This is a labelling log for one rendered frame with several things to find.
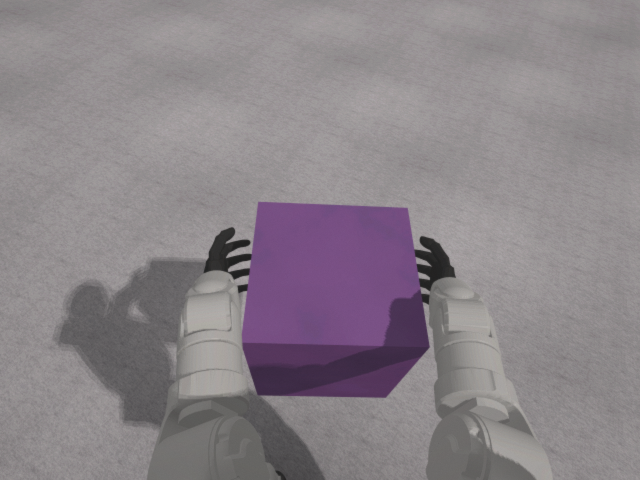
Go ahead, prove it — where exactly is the robot left hand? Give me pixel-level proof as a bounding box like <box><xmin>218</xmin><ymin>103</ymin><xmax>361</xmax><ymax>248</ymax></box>
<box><xmin>203</xmin><ymin>227</ymin><xmax>252</xmax><ymax>293</ymax></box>

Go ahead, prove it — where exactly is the carton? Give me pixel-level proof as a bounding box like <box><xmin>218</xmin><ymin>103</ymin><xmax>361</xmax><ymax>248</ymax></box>
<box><xmin>242</xmin><ymin>202</ymin><xmax>430</xmax><ymax>398</ymax></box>

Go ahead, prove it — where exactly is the robot right forearm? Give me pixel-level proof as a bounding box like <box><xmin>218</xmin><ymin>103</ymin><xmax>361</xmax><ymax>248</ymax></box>
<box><xmin>429</xmin><ymin>277</ymin><xmax>553</xmax><ymax>478</ymax></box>

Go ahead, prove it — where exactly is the robot left forearm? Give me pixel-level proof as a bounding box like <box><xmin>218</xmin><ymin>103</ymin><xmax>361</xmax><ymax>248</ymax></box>
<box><xmin>147</xmin><ymin>270</ymin><xmax>250</xmax><ymax>480</ymax></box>

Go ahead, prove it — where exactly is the robot right hand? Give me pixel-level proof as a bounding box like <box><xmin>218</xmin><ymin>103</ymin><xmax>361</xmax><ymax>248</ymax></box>
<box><xmin>414</xmin><ymin>236</ymin><xmax>456</xmax><ymax>305</ymax></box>

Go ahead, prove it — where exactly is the left robot upper arm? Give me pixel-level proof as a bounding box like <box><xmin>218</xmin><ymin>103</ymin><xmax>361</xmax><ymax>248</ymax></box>
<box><xmin>148</xmin><ymin>415</ymin><xmax>270</xmax><ymax>480</ymax></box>

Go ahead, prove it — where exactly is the right robot upper arm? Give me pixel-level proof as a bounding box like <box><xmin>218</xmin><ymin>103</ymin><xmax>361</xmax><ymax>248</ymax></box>
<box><xmin>426</xmin><ymin>411</ymin><xmax>553</xmax><ymax>480</ymax></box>

